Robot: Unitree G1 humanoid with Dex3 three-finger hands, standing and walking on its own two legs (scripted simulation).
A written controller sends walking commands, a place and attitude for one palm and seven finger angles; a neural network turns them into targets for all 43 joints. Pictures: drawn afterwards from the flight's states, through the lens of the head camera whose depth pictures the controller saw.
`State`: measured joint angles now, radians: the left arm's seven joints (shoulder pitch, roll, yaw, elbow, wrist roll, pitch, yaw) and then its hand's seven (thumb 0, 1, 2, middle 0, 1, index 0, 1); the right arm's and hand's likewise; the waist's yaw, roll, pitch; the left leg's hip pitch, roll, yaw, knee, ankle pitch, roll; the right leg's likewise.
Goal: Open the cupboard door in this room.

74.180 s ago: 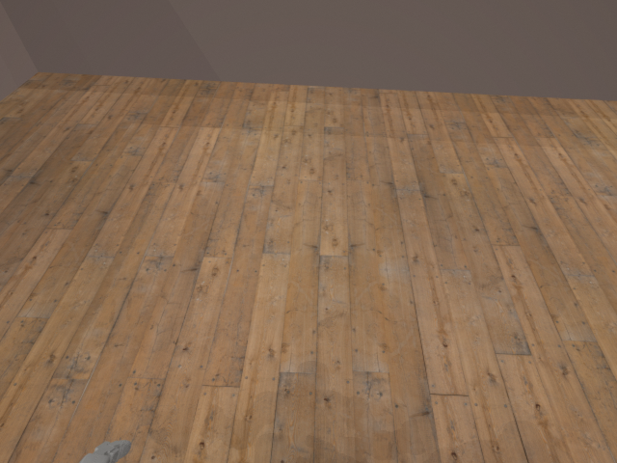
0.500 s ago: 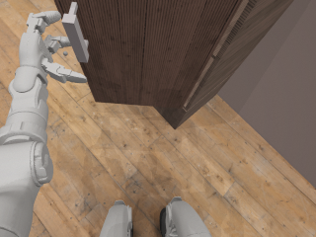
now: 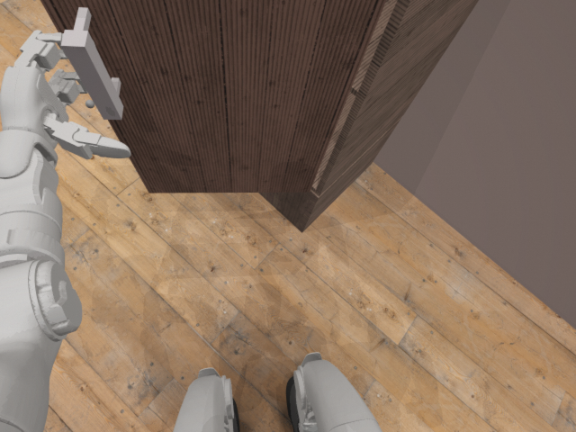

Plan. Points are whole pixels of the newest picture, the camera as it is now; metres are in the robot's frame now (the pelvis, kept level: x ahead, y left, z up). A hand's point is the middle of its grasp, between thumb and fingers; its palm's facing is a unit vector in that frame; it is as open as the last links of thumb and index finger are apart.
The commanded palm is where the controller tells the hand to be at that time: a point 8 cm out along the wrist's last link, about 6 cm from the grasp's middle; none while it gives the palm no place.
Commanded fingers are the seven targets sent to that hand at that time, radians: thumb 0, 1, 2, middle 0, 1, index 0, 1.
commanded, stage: move the hooked fingers beside the handle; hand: left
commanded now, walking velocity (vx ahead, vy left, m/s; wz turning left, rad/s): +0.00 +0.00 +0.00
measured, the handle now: (99, 67) +0.59 +0.19 +0.06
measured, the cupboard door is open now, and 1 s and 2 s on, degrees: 47 47 47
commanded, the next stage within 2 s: slide the fingers in behind the handle in 1.58 s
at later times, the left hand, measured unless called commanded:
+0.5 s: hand (54, 106) +0.53 +0.24 +0.06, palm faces -0.03 -1.00 -0.03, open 13.9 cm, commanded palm +0.52 +0.27 +0.06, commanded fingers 0.00 -0.50 0.30 -0.30 -1.20 -0.30 -1.20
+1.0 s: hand (35, 104) +0.53 +0.26 +0.06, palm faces -0.05 -1.00 +0.00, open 13.9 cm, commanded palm +0.52 +0.28 +0.06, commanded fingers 0.00 -0.50 0.30 -0.30 -1.20 -0.30 -1.20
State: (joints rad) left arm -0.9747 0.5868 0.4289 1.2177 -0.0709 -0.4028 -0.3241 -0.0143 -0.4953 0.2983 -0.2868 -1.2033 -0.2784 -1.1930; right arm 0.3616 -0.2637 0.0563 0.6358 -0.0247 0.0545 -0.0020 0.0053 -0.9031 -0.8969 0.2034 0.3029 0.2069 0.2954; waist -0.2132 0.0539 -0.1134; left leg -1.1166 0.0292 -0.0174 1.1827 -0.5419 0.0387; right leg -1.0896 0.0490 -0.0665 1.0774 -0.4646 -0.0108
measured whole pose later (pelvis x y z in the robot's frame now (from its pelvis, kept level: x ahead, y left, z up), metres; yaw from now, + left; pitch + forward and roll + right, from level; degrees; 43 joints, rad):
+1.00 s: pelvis -0.01 +0.01 -0.01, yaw -1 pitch +29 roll -7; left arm -1.04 0.76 0.48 1.25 -0.09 -0.32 -0.48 -0.01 -0.50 0.30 -0.30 -1.20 -0.30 -1.20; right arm 0.37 -0.28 0.09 0.63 -0.01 0.05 -0.03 0.01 -0.90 -0.90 0.20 0.30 0.21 0.30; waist -0.23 0.05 -0.10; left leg -1.19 0.03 -0.03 1.23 -0.54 0.05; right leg -1.15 0.05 -0.08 1.09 -0.45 0.00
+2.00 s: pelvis -0.01 +0.01 -0.01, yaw -1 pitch +29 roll -7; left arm -1.01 0.72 0.46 1.19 -0.10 -0.31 -0.47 -0.01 -0.50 0.30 -0.30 -1.20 -0.30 -1.20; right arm 0.37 -0.28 0.08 0.63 -0.01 0.04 -0.02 0.01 -0.90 -0.90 0.20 0.30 0.21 0.30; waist -0.22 0.05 -0.11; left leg -1.20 0.04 -0.04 1.24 -0.55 0.05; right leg -1.15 0.06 -0.09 1.09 -0.45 0.00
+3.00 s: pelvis +0.00 -0.01 +0.00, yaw +0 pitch +27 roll -4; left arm -0.97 0.55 0.41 1.19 -0.08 -0.38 -0.30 -0.01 -0.49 0.30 -0.30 -1.21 -0.30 -1.20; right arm 0.37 -0.27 0.05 0.64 -0.02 0.03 0.00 0.01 -0.90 -0.90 0.20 0.30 0.21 0.30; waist -0.21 0.05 -0.12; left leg -1.13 0.03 -0.02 1.19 -0.54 0.02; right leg -1.11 0.06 -0.06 1.10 -0.47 -0.02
